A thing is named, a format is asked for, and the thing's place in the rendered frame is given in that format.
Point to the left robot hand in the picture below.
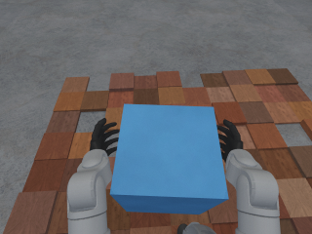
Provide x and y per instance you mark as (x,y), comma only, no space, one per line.
(98,140)

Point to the robot right foot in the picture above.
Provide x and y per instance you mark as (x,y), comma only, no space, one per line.
(181,228)

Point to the robot right forearm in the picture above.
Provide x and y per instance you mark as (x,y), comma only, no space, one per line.
(257,194)

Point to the right robot hand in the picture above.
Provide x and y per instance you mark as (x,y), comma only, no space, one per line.
(232,139)

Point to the carton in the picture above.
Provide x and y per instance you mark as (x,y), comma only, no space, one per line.
(168,160)

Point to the robot left forearm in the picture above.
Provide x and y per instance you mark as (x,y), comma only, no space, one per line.
(86,195)

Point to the right robot thigh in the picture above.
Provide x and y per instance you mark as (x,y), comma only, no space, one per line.
(198,229)

